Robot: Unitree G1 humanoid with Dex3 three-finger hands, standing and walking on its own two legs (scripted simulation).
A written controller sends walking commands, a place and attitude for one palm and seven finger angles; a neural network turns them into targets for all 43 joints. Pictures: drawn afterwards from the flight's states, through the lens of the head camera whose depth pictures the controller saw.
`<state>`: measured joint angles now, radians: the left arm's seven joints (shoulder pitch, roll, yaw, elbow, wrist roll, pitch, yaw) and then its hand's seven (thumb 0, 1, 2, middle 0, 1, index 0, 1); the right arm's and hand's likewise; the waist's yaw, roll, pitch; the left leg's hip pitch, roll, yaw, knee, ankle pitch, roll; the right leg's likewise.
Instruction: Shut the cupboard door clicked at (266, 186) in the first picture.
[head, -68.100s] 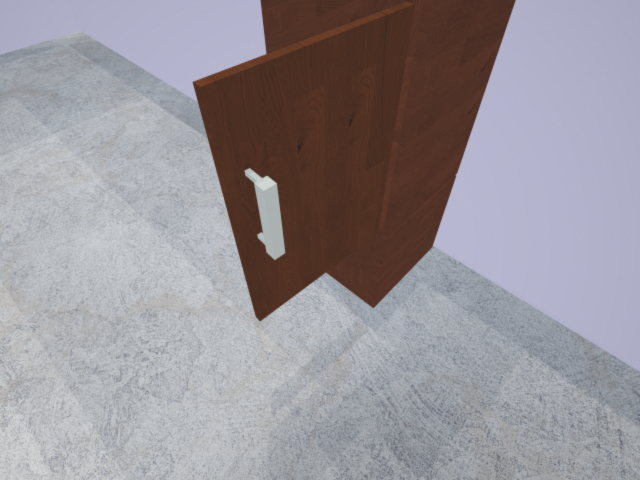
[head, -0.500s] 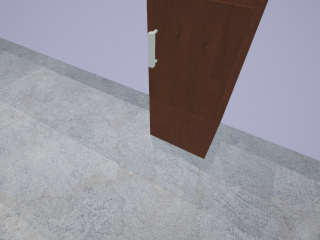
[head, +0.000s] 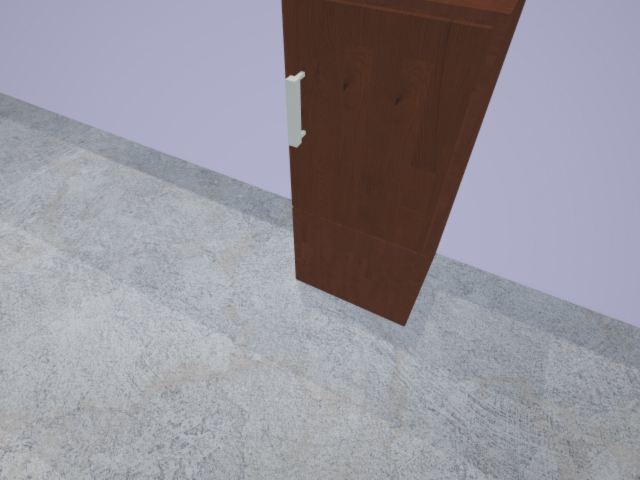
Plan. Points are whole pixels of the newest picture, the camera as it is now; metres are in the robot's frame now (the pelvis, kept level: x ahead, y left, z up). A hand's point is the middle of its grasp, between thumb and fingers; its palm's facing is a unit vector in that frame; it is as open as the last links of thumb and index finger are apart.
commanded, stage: look to check the result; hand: left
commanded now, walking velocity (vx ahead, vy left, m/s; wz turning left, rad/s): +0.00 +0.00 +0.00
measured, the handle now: (298, 109) +0.91 +0.10 +0.01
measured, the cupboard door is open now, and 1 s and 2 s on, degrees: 1 1 1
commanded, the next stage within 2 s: walk to a spot facing it in 0.62 s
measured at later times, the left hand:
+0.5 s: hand out of the picture +0.05 +0.21 -0.17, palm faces +0.01 -0.96 -0.27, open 7.4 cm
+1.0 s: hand out of the picture +0.03 +0.19 -0.19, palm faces +0.13 -0.96 -0.23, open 7.4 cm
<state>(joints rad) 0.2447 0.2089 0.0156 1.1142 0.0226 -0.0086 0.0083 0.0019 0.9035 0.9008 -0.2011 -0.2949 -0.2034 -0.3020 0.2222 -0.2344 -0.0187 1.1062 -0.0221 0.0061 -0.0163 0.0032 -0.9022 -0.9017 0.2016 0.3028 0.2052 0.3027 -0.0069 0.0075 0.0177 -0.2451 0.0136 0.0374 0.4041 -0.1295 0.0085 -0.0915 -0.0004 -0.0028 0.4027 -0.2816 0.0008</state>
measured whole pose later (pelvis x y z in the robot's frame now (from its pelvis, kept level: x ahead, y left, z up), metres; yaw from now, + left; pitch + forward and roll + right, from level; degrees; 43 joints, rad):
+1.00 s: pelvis +0.03 +0.00 -0.01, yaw +6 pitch -2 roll -1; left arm 0.25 0.19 0.05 1.05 0.03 0.02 0.03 0.00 0.90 0.90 -0.20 -0.30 -0.20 -0.30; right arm 0.24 -0.20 -0.03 1.07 -0.02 0.05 -0.01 0.00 -0.90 -0.90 0.20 0.30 0.20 0.30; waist -0.02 0.01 0.07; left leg -0.33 0.01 0.01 0.66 -0.29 -0.01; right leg -0.07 -0.01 -0.10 0.51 -0.40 -0.01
